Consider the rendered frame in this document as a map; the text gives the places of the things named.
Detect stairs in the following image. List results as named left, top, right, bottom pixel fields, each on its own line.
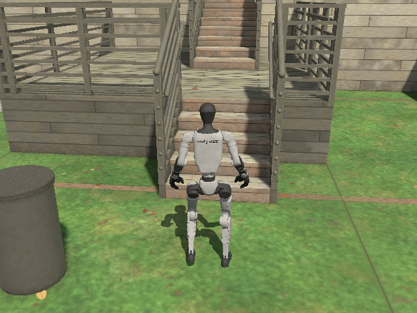
left=165, top=98, right=270, bottom=203
left=194, top=0, right=257, bottom=69

